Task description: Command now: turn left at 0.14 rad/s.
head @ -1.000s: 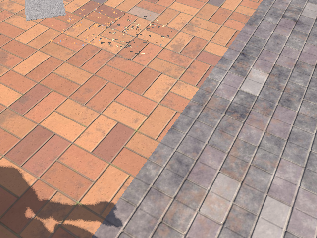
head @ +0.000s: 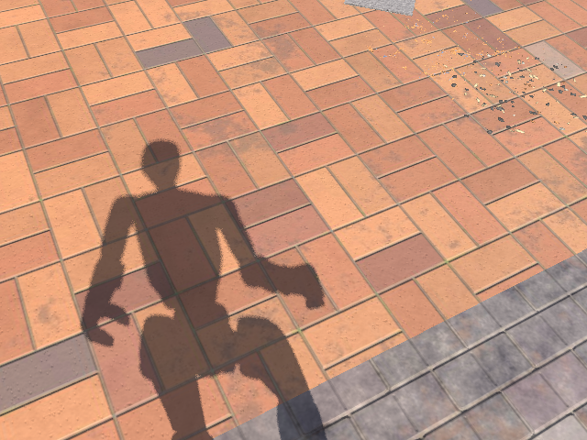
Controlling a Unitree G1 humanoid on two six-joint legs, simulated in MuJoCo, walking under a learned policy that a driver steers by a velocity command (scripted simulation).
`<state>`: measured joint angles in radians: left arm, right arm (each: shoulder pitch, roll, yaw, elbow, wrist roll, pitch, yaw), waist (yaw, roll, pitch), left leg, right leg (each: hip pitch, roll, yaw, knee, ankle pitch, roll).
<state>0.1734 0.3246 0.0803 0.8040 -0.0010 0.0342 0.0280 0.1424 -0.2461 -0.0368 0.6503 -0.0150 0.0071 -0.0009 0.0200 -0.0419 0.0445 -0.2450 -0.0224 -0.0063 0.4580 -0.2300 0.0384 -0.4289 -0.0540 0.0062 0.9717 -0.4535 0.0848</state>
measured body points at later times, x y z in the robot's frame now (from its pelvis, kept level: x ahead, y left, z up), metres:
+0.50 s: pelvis +0.00 -0.02 +0.00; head +0.01 -0.02 +0.45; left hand +0.09 +0.24 -0.13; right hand +0.11 -0.28 -0.13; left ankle +0.01 +0.10 -0.74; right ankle -0.01 -0.15 -0.74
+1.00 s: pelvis +0.00 -0.03 +0.00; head +0.01 -0.03 +0.45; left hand +0.05 +0.23 -0.15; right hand +0.06 -0.28 -0.15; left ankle +0.01 +0.10 -0.74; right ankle -0.01 -0.15 -0.74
